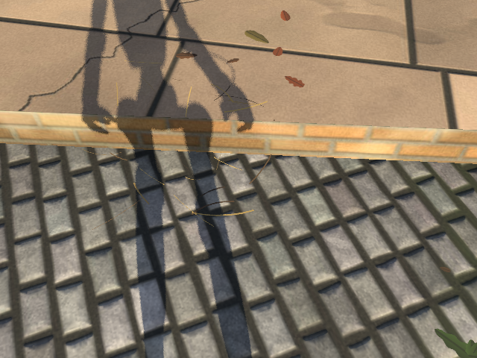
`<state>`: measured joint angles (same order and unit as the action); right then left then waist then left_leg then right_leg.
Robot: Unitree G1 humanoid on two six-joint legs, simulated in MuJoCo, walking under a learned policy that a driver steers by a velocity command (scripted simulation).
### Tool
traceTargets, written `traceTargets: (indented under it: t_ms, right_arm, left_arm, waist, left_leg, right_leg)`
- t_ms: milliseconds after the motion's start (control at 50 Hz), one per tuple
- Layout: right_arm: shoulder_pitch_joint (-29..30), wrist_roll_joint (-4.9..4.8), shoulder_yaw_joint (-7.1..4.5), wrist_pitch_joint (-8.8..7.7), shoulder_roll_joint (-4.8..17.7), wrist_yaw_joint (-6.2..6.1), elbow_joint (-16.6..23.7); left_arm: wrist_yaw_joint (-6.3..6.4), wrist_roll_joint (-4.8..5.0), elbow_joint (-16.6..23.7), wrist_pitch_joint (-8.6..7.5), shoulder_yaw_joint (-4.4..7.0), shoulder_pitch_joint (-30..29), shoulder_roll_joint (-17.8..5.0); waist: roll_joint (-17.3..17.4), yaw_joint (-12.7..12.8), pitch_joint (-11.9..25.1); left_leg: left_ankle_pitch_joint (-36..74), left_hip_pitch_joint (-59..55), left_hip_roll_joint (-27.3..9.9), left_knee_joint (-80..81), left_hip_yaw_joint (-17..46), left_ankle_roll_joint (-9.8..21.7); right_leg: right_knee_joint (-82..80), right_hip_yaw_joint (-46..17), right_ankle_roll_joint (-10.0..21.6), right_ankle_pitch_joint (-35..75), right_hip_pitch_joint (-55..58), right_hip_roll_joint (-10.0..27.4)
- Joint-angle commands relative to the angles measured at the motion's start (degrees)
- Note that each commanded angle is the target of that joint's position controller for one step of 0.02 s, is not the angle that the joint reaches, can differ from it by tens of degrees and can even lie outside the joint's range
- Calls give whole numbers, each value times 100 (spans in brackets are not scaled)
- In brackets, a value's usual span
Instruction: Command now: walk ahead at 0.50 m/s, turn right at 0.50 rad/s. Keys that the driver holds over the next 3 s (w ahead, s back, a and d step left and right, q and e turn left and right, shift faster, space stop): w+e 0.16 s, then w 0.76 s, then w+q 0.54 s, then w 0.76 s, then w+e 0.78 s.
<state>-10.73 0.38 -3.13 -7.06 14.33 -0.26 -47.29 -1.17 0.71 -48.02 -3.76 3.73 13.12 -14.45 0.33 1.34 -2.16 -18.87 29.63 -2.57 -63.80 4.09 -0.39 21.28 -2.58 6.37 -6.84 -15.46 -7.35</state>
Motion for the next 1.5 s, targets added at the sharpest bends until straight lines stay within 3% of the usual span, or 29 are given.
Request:
traceTargets:
  t_ms: [20, 80, 160, 260, 280, 300, 320, 340, 380, 440, 540, 700, 740, 780, 800, 820, 840, 860, 900, 980, 1200, 1260, 1300, 1320, 1340, 1360, 1400, 1440, 1500]
  right_arm:
    - [90, 50, -141, 6, 495, -82, 458]
    - [839, 70, -51, 16, 297, -74, 678]
    - [1287, -78, -75, 4, 463, -15, 884]
    - [454, -17, -218, -144, 845, 43, 673]
    - [-324, 56, -291, -165, 1106, 19, 564]
    - [-1080, 84, -452, -87, 1674, 29, 304]
    - [-1259, -73, -403, -45, 1318, 92, 193]
    - [-934, -105, -285, -44, 911, 103, 295]
    - [-316, -26, -167, 17, 670, 120, 366]
    - [-267, -6, -98, 20, 535, 135, 261]
    - [-588, -99, -184, 71, 910, 57, 23]
    - [-1251, -181, -177, 226, 1079, 18, -423]
    - [-1204, -183, -207, 285, 1195, -8, -469]
    - [-1086, -157, -159, 319, 1118, -22, -424]
    - [-1342, 217, -73, 281, 781, 9, -353]
    - [-2089, 48, 20, 264, 294, 58, -299]
    - [-1599, 171, -130, 297, 887, 21, -397]
    - [-1130, 134, -138, 279, 839, 65, -276]
    - [-825, 140, -86, 331, 680, 118, -223]
    - [-837, 170, -22, 514, 477, 231, -276]
    - [1061, 144, 94, 488, 390, 416, 361]
    - [1002, 182, 62, 478, 462, 385, 425]
    - [-69, 242, -45, 417, 606, 317, 122]
    - [-1166, 321, -209, 388, 1019, 244, -168]
    - [-1565, 263, -426, 426, 1780, 152, -160]
    - [-1392, 68, -397, 467, 1663, 133, -139]
    - [-734, 20, -294, 494, 1198, 100, -89]
    - [-347, -26, -207, 468, 914, 66, -49]
    - [-453, -49, -201, 355, 949, 83, -103]
  left_arm:
    - [101, -1, 493, -76, 186, -183, -829]
    - [178, 46, 465, -22, 267, 98, -1016]
    - [188, 118, 335, 56, 261, 560, -905]
    - [221, -1, 319, 70, 178, 681, -631]
    - [186, -58, 392, 40, 76, 683, -372]
    - [164, 98, 409, -38, -24, 1545, -68]
    - [178, 191, 357, -64, 19, 1509, -487]
    - [186, 173, 448, -72, 118, 843, -908]
    - [197, -4, 626, -87, 115, 179, -790]
    - [147, -16, 646, -73, 98, 245, -510]
    - [114, -56, 905, -71, -25, -560, -257]
    - [-64, 40, 1307, -143, -66, -1750, -365]
    - [-88, 30, 1280, -175, -13, -1529, -516]
    - [-22, -17, 878, -180, 203, -183, -943]
    - [68, -716, 577, -133, 136, 1112, -1058]
    - [88, -641, 421, -44, 323, 1486, -1699]
    - [79, -380, 497, 25, 247, 1184, -1298]
    - [72, -288, 512, 20, 142, 647, -1000]
    - [59, -248, 468, -17, 23, 179, -630]
    - [63, -202, 180, -159, 50, 307, -697]
    - [145, -210, -415, -212, 58, 976, -796]
    - [188, -238, -530, -146, 85, 1040, -932]
    - [201, -220, -543, -59, 75, 1014, -983]
    - [213, -222, -391, -56, 16, 956, -885]
    - [109, -141, 26, -113, -110, 1100, -358]
    - [130, -272, 11, -139, -4, 601, -796]
    - [87, -199, 91, -209, -51, 258, -678]
    - [112, -333, 49, -73, -67, 333, -615]
    - [65, -377, 28, 128, -97, 405, -475]
  waist:
    - [-223, -186, 230]
    - [-366, 78, 193]
    - [-528, 277, 293]
    - [-653, -212, 625]
    - [-209, -561, 1224]
    - [1498, -395, 1955]
    - [1562, -536, 1786]
    - [831, -663, 974]
    - [301, -454, 258]
    - [601, -212, 287]
    - [422, -371, 188]
    - [424, -628, -119]
    - [500, -397, 25]
    - [371, 287, 872]
    - [-223, 604, 1584]
    - [-1951, 393, 2369]
    - [-933, 432, 1835]
    - [-678, 227, 1001]
    - [-513, -63, 432]
    - [-580, -270, 288]
    - [-410, 110, -345]
    - [-451, 41, -228]
    - [-336, -424, 418]
    - [53, -853, 1070]
    - [1625, -753, 1649]
    - [936, -769, 1680]
    - [140, -422, 538]
    - [128, -69, 261]
    - [196, 47, 392]
  left_leg:
    - [434, 453, -196, 1022, -78, -226]
    - [1862, -216, 99, 2569, -197, -325]
    - [2378, -568, 298, 3384, 25, -319]
    - [1577, -1683, 128, 3905, 5, 227]
    - [1398, -2908, -613, 3807, 703, 589]
    - [492, -4814, -1809, 4120, 3036, 1649]
    - [-1025, -4890, -2101, 4664, 4263, 1794]
    - [-1236, -4232, -1806, 4787, 3613, 1506]
    - [126, -3030, -1326, 4964, 2350, 1285]
    - [1290, -2445, -920, 5225, 1489, 1209]
    - [2078, -2343, -868, 5532, 783, 1278]
    - [2262, -2884, -1118, 5218, 528, 1071]
    - [3056, -3072, -1173, 4831, 476, 955]
    - [4248, -2589, -738, 3288, 48, 688]
    - [2461, -1591, -240, 1504, -461, 447]
    - [-1215, 236, 698, -371, -606, 252]
    - [-1127, 777, 394, -739, 32, 376]
    - [-543, 848, 137, -648, 11, 421]
    - [-62, 396, -164, -77, -119, 352]
    - [232, 37, -177, 385, -174, 239]
    - [1506, 193, -118, 2726, -654, 387]
    - [835, -111, 170, 3013, -962, 656]
    - [728, -1478, 650, 3494, -1157, 958]
    - [521, -2973, 117, 3654, -277, 1287]
    - [335, -4675, -1580, 4123, 2701, 2151]
    - [1058, -4619, -1726, 4683, 3581, 2162]
    - [2027, -3346, -1273, 4732, 2016, 1842]
    - [2829, -2528, -803, 4928, 1331, 1576]
    - [3319, -2283, -586, 5061, 940, 1593]
  right_leg:
    - [-1059, -1583, 1126, 877, 90, 1479]
    - [-938, -1151, 773, 685, -463, 1055]
    - [-593, -1634, 566, -27, -106, 1172]
    - [706, -1905, 274, 383, 570, 1236]
    - [2088, -1491, 103, 45, 50, 925]
    - [3947, -669, -341, -1701, -1796, 113]
    - [4844, -737, -395, -2631, -2813, 352]
    - [5130, -872, -365, -2140, -3098, 576]
    - [4710, -525, -396, -1381, -2886, 958]
    - [3992, -243, -453, -1043, -2286, 1216]
    - [2346, -12, -620, 79, -2265, 1280]
    - [880, 154, -459, 549, -1824, 1006]
    - [653, 259, -289, 225, -1302, 879]
    - [484, 323, 39, 406, 809, 807]
    - [669, -685, 240, 16, 2359, 1847]
    - [80, -3223, 1039, 29, 3740, 3221]
    - [-199, -3260, 858, -247, 3249, 2896]
    - [-280, -2367, 709, 8, 2440, 2616]
    - [-658, -1499, 506, 807, 1344, 2181]
    - [-1227, -831, 550, 660, 747, 2062]
    - [-1409, 611, 195, 890, 1327, 2137]
    - [-584, 883, 71, 2537, 1825, 2214]
    - [1231, 1296, -84, 4001, 1693, 2033]
    - [2773, 1387, -273, 2961, 684, 1859]
    - [5014, 1516, -623, -880, -1721, 851]
    - [5515, 299, -586, -2191, -2355, 650]
    - [4932, 108, -518, -1290, -2310, 1224]
    - [4291, 97, -630, -1151, -1703, 1380]
    - [3928, 263, -801, -960, -1462, 1307]
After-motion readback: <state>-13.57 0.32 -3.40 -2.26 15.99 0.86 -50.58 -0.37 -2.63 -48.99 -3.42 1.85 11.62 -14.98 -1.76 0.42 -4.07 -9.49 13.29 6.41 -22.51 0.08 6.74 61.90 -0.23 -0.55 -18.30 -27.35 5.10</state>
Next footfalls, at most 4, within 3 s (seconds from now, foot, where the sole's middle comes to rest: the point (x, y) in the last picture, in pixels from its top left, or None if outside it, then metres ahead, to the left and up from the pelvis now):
0.28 left None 0.34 0.14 -0.78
0.78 right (308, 326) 0.56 -0.15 -0.78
1.30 left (245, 239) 0.84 0.03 -0.78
1.84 right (285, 183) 1.07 -0.11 -0.78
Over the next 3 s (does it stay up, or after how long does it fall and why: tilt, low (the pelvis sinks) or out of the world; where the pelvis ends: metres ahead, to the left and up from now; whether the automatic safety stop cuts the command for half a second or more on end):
stays up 1.63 -0.01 0.15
